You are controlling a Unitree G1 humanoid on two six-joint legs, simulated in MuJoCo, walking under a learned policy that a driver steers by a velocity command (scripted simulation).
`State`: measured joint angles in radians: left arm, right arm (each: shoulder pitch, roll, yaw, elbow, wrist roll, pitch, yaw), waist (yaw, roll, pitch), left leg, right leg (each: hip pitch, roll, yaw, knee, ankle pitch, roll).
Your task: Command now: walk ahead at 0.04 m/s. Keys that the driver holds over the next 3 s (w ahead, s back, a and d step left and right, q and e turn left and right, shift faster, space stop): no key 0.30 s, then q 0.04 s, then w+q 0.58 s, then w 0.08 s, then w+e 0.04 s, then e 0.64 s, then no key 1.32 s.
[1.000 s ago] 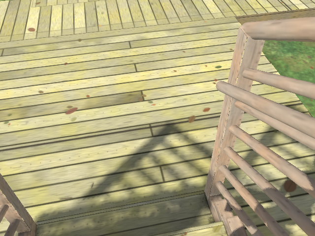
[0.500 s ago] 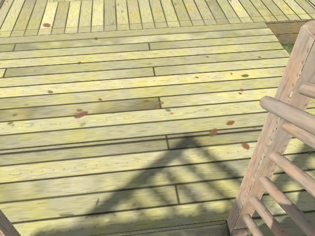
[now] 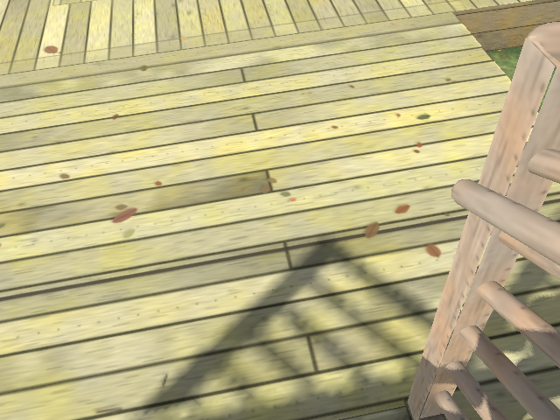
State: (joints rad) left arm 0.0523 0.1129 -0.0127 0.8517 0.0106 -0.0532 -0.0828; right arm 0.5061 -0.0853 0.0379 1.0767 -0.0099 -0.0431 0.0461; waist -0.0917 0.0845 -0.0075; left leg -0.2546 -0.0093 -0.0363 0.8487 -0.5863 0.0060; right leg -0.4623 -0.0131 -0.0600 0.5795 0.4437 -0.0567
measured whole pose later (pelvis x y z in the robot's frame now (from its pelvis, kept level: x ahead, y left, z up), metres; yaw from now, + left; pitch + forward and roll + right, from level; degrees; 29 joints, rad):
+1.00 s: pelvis +0.23 +0.13 -0.17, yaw +21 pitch +4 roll +0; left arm 0.10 0.18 -0.01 0.79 0.08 -0.09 -0.04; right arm 0.56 -0.12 0.01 1.11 -0.09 -0.14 0.02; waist -0.09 -0.03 -0.08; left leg -0.38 -0.15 -0.01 0.82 -0.50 0.12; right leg -0.86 -0.08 0.06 1.14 0.19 -0.07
